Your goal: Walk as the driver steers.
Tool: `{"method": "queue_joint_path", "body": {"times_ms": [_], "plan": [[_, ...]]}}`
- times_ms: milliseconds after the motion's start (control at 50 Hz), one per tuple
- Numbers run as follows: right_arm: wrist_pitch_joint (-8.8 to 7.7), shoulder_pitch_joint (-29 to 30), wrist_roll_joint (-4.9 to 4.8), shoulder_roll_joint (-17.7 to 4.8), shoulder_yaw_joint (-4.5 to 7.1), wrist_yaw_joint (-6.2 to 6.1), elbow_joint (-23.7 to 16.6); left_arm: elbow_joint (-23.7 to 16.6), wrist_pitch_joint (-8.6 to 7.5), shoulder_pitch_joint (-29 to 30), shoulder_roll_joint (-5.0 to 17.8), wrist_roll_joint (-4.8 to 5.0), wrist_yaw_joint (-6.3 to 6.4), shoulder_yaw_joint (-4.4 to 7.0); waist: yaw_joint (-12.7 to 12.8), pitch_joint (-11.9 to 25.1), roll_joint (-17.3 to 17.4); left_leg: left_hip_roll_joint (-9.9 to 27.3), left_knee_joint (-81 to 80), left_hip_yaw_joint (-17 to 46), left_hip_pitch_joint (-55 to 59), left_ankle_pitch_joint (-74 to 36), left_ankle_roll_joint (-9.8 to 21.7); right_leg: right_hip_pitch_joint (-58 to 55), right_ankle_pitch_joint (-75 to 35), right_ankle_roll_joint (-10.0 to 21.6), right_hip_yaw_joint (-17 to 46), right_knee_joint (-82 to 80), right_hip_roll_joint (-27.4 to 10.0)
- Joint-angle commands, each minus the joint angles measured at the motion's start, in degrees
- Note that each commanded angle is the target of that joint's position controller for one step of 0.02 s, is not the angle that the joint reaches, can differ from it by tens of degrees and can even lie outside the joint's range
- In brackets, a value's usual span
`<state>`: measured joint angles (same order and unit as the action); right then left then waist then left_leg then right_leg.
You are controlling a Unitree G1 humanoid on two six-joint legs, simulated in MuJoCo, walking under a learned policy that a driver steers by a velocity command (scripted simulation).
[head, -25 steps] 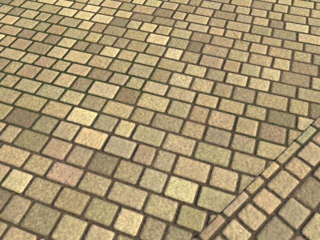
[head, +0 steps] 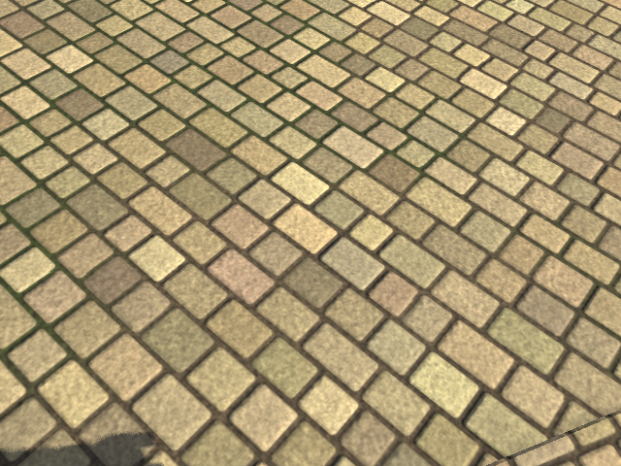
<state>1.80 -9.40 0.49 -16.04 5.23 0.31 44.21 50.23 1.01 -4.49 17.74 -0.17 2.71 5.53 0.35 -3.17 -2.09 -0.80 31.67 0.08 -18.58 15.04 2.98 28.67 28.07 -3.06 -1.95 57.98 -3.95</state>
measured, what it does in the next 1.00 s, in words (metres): walks ahead: right foot, then left foot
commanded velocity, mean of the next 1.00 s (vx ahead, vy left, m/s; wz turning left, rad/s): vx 0.15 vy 0.00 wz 0.15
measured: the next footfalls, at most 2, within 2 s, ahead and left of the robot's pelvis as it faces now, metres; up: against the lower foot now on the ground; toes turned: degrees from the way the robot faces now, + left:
right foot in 0.48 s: +0.19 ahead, -0.14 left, +0.00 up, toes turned +5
left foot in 0.82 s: +0.19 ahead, +0.12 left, +0.00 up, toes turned +5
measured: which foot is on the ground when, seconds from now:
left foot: down 0.00-0.50, up 0.52-0.80, down 0.82-1.00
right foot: up 0.00-0.46, down 0.48-1.00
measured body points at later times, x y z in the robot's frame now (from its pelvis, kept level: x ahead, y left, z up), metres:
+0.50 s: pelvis +0.09 -0.02 +0.00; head +0.11 -0.03 +0.45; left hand +0.24 +0.27 -0.09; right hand +0.17 -0.30 -0.12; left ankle +0.02 +0.09 -0.74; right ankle +0.15 -0.14 -0.74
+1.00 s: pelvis +0.16 -0.02 +0.00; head +0.17 -0.01 +0.45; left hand +0.24 +0.25 -0.13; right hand +0.29 -0.28 -0.12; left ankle +0.15 +0.11 -0.74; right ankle +0.15 -0.14 -0.74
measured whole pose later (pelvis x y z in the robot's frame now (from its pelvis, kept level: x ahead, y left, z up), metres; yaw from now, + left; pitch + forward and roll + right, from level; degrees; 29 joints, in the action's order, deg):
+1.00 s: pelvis +0.16 -0.02 +0.00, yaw +6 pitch -1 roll +0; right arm 0.5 -10.4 0.2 -14.0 3.5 -1.5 51.3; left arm 55.3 -0.9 -7.2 14.2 -0.2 -0.1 1.0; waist 0.5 -1.4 -0.9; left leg 1.2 27.9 1.1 -12.7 14.7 -1.3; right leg 9.8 17.3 0.3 -0.7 27.7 -0.1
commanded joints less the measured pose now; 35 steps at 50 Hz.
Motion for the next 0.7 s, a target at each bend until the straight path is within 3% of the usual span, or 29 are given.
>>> {"method": "queue_joint_path", "body": {"times_ms": [20,60,80,120,160,280,360,400,460,480,500,520,540,560,600,660,700], "plan": [[-2.00,2.84,-1.17,-9.73,2.08,-1.02,-4.74,-3.84,-0.51,1.75,6.59,-0.36,1.35,1.82,0.27,7.16,8.90,14.02,-13.41,17.98,11.31,-18.75,9.34,11.28,-4.64,0.40,5.67,7.78,0.32],[-2.00,1.80,-0.68,-8.05,1.23,-1.66,-4.73,-3.36,-0.71,-0.19,5.87,-0.09,1.08,1.81,0.66,9.10,9.20,12.94,-13.57,16.33,11.50,-20.74,9.32,8.72,-8.87,0.20,5.49,8.40,1.30],[-2.27,0.25,-0.83,-7.41,0.99,-1.82,-4.20,-3.16,-0.92,-1.02,5.56,0.12,0.77,1.73,0.41,10.23,8.66,12.31,-14.69,16.10,12.68,-14.19,9.22,8.40,-11.17,0.27,5.44,6.08,1.04],[-2.85,-2.19,-1.31,-7.35,0.81,-1.96,-3.08,-3.75,-1.44,0.67,5.19,0.45,0.06,1.50,-1.16,8.74,9.77,12.02,-18.74,18.87,14.58,5.01,9.13,10.07,-14.68,0.28,5.21,-0.82,0.59],[-3.43,-3.01,-0.98,-8.14,0.75,-2.06,-2.09,-4.56,-2.25,2.85,5.36,0.68,-0.63,1.34,-2.09,5.68,11.28,12.95,-21.75,21.49,15.38,11.04,9.09,10.91,-16.31,0.19,5.48,-8.07,0.34],[-4.82,-4.86,-0.89,-10.49,1.08,-1.60,-0.06,-4.63,-5.23,4.42,4.60,0.91,-2.48,0.56,-3.97,2.56,9.25,13.62,-23.53,20.76,14.33,9.11,9.74,5.74,-17.75,1.16,4.39,-21.22,0.42],[-4.82,-6.08,-1.29,-10.68,1.08,-1.30,0.66,-5.11,-6.53,5.39,4.25,1.45,-3.28,-0.07,-4.67,1.71,8.93,13.69,-22.95,20.72,13.64,9.42,10.17,2.90,-16.13,2.47,3.29,-25.57,0.81],[-4.43,-6.18,-1.07,-9.99,0.80,-1.13,0.99,-5.24,-7.03,5.59,3.85,1.20,-3.55,-0.50,-4.48,1.45,8.07,12.77,-20.87,19.30,12.91,2.74,10.02,-0.42,-16.08,3.20,2.42,-28.28,1.66],[-3.51,-5.01,-1.28,-8.46,0.09,-1.09,1.27,-3.32,-7.38,-0.50,4.15,0.08,-3.66,-0.55,-0.26,5.45,7.54,9.74,-13.41,16.06,10.03,-13.68,7.37,-14.06,-23.60,4.50,0.64,-35.25,3.50],[-3.50,-4.93,-0.98,-6.56,-0.56,-1.12,1.21,-2.49,-7.30,-3.91,5.44,-0.42,-3.46,-0.28,1.14,8.00,6.81,7.90,-9.92,14.60,7.88,-15.27,5.26,-20.90,-28.24,5.86,3.25,-36.01,0.81],[-3.72,-4.45,0.00,-3.95,-1.46,-1.25,0.40,-2.42,-7.04,-7.05,8.80,-1.01,-3.04,0.19,1.78,11.41,1.16,3.68,-1.28,9.99,3.77,-10.37,2.04,-28.29,-39.29,8.42,10.13,-35.59,-6.46],[-4.32,-8.81,0.20,-1.88,-1.91,-1.62,0.06,-1.59,-6.00,-7.46,12.73,-0.78,-2.73,0.97,-0.82,13.12,-10.60,-2.44,7.35,4.41,-7.16,5.13,-1.54,-36.35,-45.75,15.30,19.02,-35.28,-13.50],[-4.25,-6.88,0.18,-5.72,-1.23,-2.01,-0.11,-1.16,-5.35,-9.49,8.32,0.08,-2.87,0.07,2.23,12.35,-11.34,-1.22,15.30,3.98,-12.20,20.45,-3.97,-35.03,-42.49,19.31,25.25,-38.31,-17.60],[-3.86,-6.05,-0.72,-9.04,-0.09,-2.03,-0.23,-1.14,-5.22,-9.45,7.57,0.45,-3.13,-0.39,2.44,9.64,-7.85,-0.12,22.37,4.50,-15.68,22.60,-4.60,-33.68,-38.36,19.27,25.12,-39.34,-17.03],[-2.37,-6.72,-0.76,-8.39,0.35,-2.17,0.59,-1.94,-5.03,-5.17,6.92,0.35,-3.47,-0.84,0.50,7.27,-4.44,2.64,26.12,4.30,-16.50,16.98,-5.41,-28.65,-35.39,16.92,20.50,-40.70,-14.22],[-1.16,-7.00,-0.57,-4.25,-0.33,-2.45,1.28,-2.15,-4.62,0.46,3.93,-0.68,-3.21,-1.95,-1.96,6.31,-5.51,4.08,17.91,3.23,-6.22,8.10,-6.40,-18.76,-40.86,15.16,11.33,-42.38,-8.87],[-1.26,-6.25,-0.32,-2.83,-0.88,-2.49,1.45,-1.31,-4.28,1.27,4.12,-0.93,-3.06,-2.03,-2.05,7.78,-6.12,3.48,11.20,1.58,0.66,3.83,-6.56,-16.50,-47.36,14.88,7.19,-41.12,-6.60]]}}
